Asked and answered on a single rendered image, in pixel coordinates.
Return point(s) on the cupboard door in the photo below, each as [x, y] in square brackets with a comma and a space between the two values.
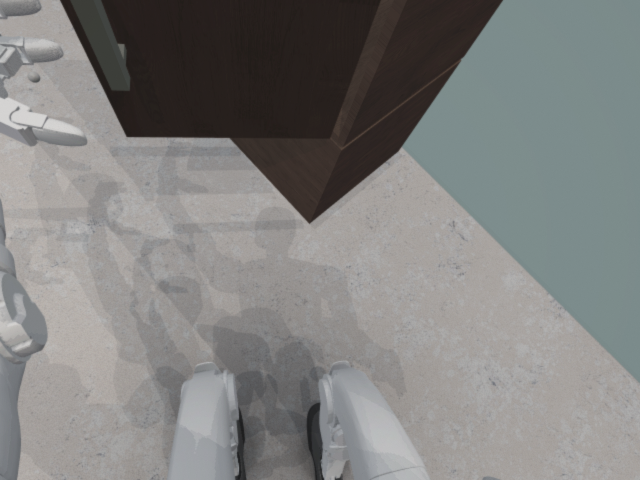
[233, 68]

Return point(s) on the handle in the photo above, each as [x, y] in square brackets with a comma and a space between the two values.
[110, 55]

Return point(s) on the left robot hand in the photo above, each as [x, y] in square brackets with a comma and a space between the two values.
[16, 119]

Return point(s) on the right robot shin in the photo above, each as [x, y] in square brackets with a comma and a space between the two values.
[335, 452]

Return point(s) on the robot left upper arm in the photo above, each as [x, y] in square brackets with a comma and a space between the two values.
[23, 332]

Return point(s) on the left robot thigh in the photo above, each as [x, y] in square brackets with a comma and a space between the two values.
[201, 447]

